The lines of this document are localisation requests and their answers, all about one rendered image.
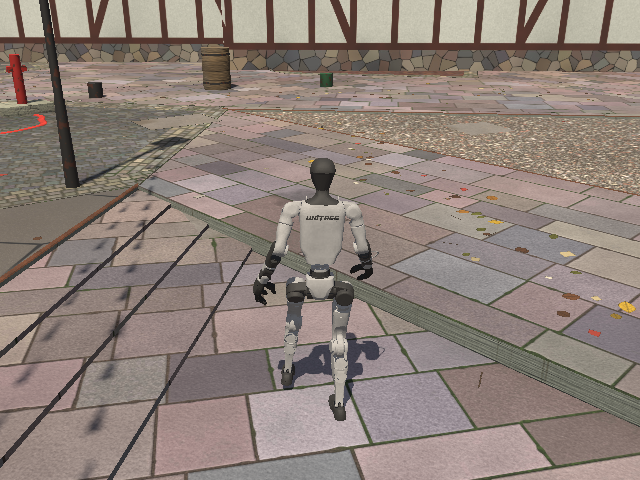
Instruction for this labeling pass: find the right robot shin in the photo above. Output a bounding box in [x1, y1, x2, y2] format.
[331, 338, 348, 407]

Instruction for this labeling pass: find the right robot hand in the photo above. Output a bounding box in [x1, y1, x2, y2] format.
[350, 264, 373, 280]

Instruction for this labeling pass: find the robot shin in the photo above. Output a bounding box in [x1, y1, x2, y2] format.
[284, 314, 299, 373]
[331, 338, 348, 407]

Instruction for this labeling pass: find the right robot forearm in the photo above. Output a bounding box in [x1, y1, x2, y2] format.
[358, 239, 373, 269]

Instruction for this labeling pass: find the left robot upper arm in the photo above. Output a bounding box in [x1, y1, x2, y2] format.
[272, 201, 302, 257]

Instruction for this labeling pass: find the left robot hand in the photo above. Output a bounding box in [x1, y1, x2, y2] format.
[253, 278, 276, 305]

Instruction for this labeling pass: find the left robot forearm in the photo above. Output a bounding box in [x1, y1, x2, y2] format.
[257, 241, 281, 284]

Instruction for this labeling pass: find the right robot upper arm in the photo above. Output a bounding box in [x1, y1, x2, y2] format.
[342, 201, 369, 255]

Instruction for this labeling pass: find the left robot shin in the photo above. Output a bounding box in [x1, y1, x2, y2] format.
[284, 314, 299, 373]

